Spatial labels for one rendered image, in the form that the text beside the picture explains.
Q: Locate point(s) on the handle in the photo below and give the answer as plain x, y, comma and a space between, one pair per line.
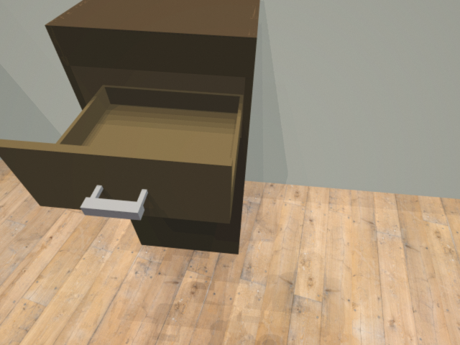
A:
95, 206

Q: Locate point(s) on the cabinet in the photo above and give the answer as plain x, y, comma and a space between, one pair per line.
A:
184, 45

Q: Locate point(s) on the drawer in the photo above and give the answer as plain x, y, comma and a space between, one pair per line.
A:
181, 146

